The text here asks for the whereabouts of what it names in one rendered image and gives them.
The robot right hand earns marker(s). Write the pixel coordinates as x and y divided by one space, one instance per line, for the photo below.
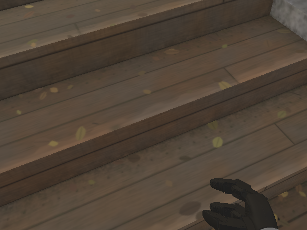
256 215

